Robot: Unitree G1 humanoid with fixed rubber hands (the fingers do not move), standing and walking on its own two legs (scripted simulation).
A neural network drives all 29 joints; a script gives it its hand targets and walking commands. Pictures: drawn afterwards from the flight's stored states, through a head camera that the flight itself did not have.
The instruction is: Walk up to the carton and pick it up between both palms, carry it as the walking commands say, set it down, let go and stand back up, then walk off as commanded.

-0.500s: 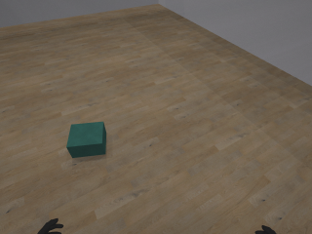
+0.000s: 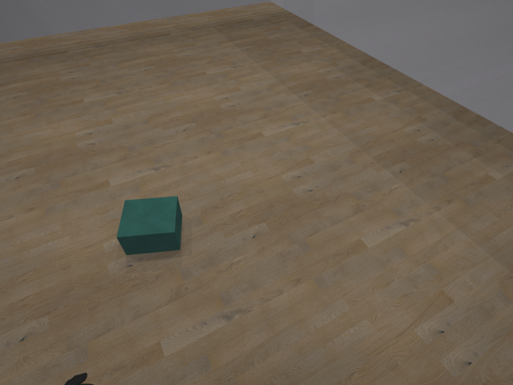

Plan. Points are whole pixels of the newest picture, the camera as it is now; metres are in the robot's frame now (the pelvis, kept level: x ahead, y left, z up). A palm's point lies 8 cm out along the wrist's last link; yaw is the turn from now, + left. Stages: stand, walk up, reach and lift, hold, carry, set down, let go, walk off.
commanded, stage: walk up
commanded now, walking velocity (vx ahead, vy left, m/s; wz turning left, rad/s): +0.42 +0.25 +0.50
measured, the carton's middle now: (152, 224) +0.95 +0.49 -0.70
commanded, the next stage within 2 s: none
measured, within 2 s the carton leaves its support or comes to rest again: neither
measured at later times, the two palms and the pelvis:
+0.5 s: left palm out of the picture +0.15 +0.42 -0.13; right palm (317, 349) +0.23 -0.10 -0.11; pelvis +0.14 +0.15 +0.00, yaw +15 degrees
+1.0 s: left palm (25, 287) +0.34 +0.46 -0.11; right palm (278, 229) +0.52 -0.05 -0.15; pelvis +0.39 +0.18 +0.00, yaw +24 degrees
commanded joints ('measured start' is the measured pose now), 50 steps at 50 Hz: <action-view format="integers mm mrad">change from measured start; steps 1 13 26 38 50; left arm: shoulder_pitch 338 168 26 -131 137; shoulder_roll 271 144 -32 -96 -29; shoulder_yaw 87 89 22 23 39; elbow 40 -21 -68 -141 -22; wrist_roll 28 44 29 10 15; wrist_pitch -9 -61 -50 -49 -61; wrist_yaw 60 -25 -64 -57 1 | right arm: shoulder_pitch -280 -131 178 290 230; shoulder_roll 33 48 27 30 114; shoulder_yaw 2 4 -9 -14 -9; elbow -205 -132 6 87 26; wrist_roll -45 20 20 19 -6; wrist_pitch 8 -38 -144 -122 -29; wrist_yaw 64 72 -24 -51 -10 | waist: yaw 159 56 20 -5 10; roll -240 -268 113 201 -186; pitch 41 52 4 46 -83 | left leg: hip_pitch -690 -136 191 236 -205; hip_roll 61 87 263 196 73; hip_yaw -88 189 -164 -21 17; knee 401 161 -337 -203 673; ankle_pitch -121 12 272 649 5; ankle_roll -44 -51 142 74 -32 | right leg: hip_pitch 279 4 -456 -164 -9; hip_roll -564 -282 -117 5 -291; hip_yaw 590 -64 23 -48 87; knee -349 -316 590 85 -146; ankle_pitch -321 -177 168 261 700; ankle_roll -104 -67 50 25 -108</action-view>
